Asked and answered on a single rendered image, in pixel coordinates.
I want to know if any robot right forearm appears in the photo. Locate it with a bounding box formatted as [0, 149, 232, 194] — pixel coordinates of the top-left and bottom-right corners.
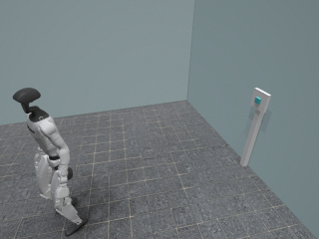
[37, 144, 45, 154]

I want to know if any panel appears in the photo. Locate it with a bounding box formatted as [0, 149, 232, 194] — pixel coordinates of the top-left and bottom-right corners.
[240, 88, 271, 166]

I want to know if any robot left forearm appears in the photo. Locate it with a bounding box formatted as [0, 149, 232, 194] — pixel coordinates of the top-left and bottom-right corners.
[57, 149, 70, 187]

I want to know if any button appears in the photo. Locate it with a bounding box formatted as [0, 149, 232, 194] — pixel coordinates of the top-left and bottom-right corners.
[254, 97, 261, 105]

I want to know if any left robot upper arm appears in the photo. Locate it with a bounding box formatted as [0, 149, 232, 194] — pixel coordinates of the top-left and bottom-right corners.
[39, 120, 70, 157]

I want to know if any right robot hand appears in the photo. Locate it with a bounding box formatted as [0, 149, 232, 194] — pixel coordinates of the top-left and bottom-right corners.
[34, 153, 46, 171]

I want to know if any robot left foot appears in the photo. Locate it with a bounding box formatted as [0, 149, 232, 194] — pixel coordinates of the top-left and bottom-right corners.
[65, 216, 88, 237]

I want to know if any left robot hand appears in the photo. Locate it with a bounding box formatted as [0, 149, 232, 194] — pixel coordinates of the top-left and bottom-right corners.
[54, 185, 70, 209]

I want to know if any left robot shin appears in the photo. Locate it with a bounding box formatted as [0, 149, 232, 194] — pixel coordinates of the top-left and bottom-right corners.
[56, 202, 82, 225]

